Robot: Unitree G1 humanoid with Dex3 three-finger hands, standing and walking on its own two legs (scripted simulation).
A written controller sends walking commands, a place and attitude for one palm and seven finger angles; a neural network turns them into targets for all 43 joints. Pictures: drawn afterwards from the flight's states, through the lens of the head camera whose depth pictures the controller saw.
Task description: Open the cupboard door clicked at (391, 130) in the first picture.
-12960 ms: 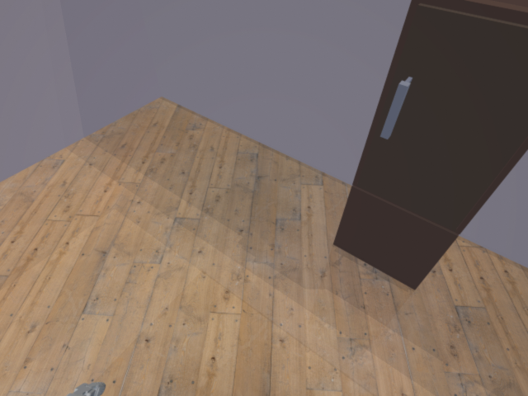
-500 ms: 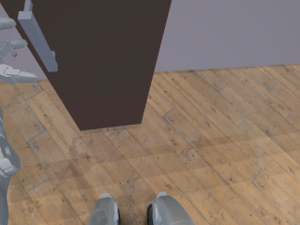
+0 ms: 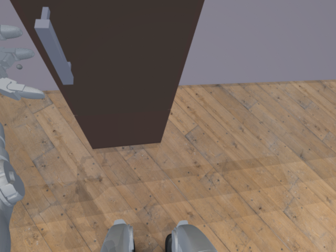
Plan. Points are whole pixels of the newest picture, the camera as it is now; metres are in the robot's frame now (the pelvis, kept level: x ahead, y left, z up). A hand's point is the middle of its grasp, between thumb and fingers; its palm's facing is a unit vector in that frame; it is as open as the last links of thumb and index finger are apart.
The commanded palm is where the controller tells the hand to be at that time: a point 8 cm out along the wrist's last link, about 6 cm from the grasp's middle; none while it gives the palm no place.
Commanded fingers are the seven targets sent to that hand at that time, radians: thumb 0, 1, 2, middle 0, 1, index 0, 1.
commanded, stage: move the hooked fingers beside the handle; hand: left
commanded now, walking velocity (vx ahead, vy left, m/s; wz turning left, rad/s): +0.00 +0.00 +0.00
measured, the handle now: (58, 49) +0.55 +0.22 +0.08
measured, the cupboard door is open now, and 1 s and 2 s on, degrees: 0 0 0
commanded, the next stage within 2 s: slide the fingers in behind the handle in 0.30 s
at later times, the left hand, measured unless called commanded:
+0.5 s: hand (27, 67) +0.50 +0.27 +0.08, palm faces +0.08 -1.00 -0.01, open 14.0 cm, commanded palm +0.49 +0.30 +0.07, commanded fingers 0.00 -0.50 0.30 -0.30 -1.20 -0.30 -1.20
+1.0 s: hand (36, 67) +0.50 +0.26 +0.07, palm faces +0.11 -0.99 +0.00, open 13.9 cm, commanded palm +0.49 +0.27 +0.07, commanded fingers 0.00 -0.50 0.30 -0.30 -1.20 -0.30 -1.20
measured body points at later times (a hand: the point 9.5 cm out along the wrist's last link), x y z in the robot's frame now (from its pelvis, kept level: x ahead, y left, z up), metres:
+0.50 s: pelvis -0.01 +0.01 +0.00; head +0.14 +0.05 +0.42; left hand +0.49 +0.33 +0.08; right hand -0.02 -0.26 -0.10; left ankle +0.02 +0.09 -0.66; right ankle +0.00 -0.13 -0.66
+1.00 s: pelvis -0.01 +0.00 -0.01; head +0.14 +0.04 +0.42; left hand +0.49 +0.31 +0.08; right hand -0.01 -0.27 -0.10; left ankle +0.02 +0.09 -0.66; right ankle +0.00 -0.13 -0.66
